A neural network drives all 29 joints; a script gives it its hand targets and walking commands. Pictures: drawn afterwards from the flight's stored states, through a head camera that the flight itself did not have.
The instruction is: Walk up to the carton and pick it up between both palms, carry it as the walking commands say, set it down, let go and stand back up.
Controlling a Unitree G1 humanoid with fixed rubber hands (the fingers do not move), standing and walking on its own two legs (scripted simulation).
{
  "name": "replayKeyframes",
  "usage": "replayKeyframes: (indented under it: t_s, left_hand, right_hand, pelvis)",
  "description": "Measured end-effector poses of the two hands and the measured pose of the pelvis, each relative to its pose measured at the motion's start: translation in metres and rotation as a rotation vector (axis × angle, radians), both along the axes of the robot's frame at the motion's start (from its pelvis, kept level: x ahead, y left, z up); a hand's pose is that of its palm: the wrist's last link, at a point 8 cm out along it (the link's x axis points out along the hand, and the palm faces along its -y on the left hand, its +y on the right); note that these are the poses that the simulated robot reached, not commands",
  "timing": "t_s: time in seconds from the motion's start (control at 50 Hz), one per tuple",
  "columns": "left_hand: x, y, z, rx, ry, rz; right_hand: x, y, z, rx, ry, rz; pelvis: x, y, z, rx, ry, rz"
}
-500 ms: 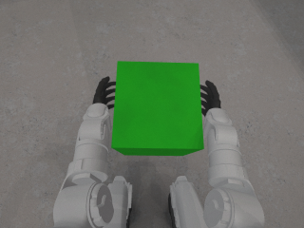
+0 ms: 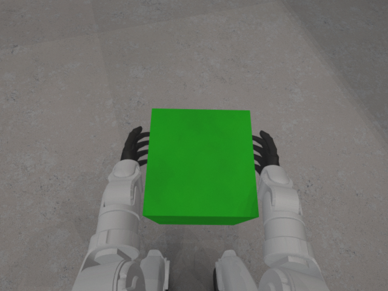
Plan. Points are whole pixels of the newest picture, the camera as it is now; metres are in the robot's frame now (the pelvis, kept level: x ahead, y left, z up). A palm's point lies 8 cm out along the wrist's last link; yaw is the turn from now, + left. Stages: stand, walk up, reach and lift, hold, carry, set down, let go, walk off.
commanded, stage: reach and lift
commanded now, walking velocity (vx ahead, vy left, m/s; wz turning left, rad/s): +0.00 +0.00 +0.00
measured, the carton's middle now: (198, 175) +0.39 -0.01 -0.10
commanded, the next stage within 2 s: none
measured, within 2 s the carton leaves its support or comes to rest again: neither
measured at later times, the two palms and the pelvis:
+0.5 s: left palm (121, 158) +0.38 +0.14 +0.03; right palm (282, 165) +0.36 -0.15 +0.04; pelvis +0.02 +0.00 +0.06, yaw +0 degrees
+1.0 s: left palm (107, 153) +0.36 +0.14 +0.10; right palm (302, 155) +0.35 -0.15 +0.11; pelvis +0.03 +0.00 +0.10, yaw +0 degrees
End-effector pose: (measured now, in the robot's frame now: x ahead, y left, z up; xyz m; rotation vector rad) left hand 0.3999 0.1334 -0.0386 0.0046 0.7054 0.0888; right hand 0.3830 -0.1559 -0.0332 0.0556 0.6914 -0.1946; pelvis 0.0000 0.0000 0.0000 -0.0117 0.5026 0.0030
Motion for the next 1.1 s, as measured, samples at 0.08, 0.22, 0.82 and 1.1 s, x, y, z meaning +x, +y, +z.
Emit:
replayKeyframes:
  t_s: [0.08, 0.22, 0.82, 1.1]
  left_hand:
    - [-0.004, 0.000, 0.011, -0.001, 0.001, 0.000]
    - [-0.010, 0.001, 0.031, -0.003, 0.003, 0.000]
    - [-0.036, 0.002, 0.118, 0.004, -0.014, 0.003]
    - [-0.046, 0.001, 0.156, 0.021, -0.030, -0.008]
  right_hand:
    - [-0.004, 0.000, 0.012, -0.001, 0.001, 0.001]
    - [-0.010, 0.001, 0.032, -0.002, 0.002, 0.001]
    - [-0.030, 0.002, 0.121, -0.023, -0.014, 0.031]
    - [-0.040, 0.001, 0.159, -0.038, -0.029, 0.045]
  pelvis:
    - [0.003, 0.000, 0.011, 0.001, -0.026, 0.001]
    - [0.009, -0.001, 0.029, 0.001, -0.073, 0.003]
    - [0.028, 0.003, 0.090, 0.005, -0.321, 0.009]
    - [0.034, 0.004, 0.104, 0.008, -0.467, 0.004]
